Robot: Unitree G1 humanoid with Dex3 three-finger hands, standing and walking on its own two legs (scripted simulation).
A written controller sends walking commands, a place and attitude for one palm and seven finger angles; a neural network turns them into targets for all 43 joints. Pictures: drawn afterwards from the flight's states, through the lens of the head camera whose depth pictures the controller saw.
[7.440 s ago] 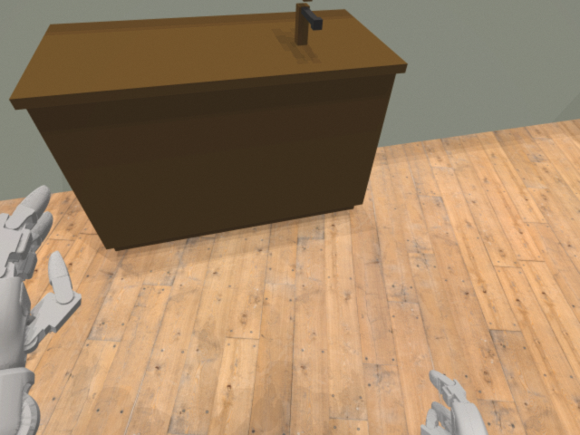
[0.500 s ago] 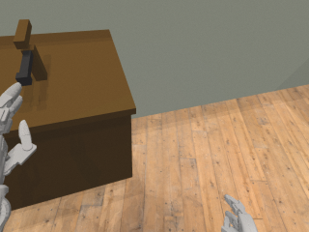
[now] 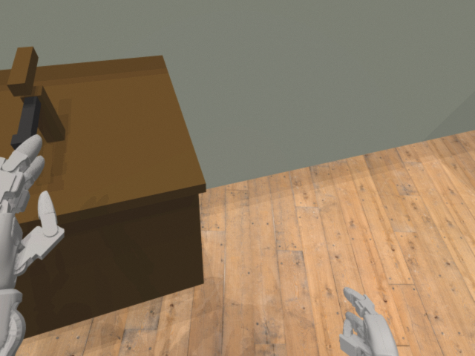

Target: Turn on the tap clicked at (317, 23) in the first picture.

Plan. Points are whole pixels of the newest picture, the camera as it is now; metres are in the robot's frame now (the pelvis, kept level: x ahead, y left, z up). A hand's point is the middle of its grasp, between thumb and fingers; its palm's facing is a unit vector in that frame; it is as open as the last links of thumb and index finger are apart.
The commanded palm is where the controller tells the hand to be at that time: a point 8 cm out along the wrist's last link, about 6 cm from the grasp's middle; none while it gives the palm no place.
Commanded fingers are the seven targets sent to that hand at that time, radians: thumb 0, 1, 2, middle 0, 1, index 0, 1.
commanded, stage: come to a stop and stand still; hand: left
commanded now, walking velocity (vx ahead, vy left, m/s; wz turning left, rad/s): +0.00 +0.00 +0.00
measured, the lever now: (25, 144) +0.40 +0.41 +0.11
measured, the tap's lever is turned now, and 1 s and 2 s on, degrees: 0 0 0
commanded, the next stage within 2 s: look again from close up in 0.06 s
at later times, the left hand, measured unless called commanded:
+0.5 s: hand (62, 238) +0.21 +0.24 +0.15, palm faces +0.38 -0.85 -0.36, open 7.4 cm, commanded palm +0.16 +0.27 +0.17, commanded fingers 0.00 0.90 0.90 -0.20 -0.30 -0.20 -0.30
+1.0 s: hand (46, 229) +0.22 +0.26 +0.15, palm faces +0.42 -0.84 -0.36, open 7.4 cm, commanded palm +0.17 +0.30 +0.17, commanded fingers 0.00 0.90 0.90 -0.20 -0.30 -0.20 -0.30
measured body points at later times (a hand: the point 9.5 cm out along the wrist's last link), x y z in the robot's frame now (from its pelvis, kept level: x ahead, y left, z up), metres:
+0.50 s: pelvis +0.00 -0.01 +0.00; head +0.01 +0.00 +0.45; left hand +0.19 +0.28 +0.17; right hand +0.17 -0.23 -0.08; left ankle +0.00 +0.08 -0.74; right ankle -0.01 -0.13 -0.74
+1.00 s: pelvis +0.01 +0.01 -0.02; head +0.01 +0.02 +0.43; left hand +0.20 +0.31 +0.17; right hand +0.19 -0.22 -0.09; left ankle +0.00 +0.08 -0.74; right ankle -0.01 -0.12 -0.74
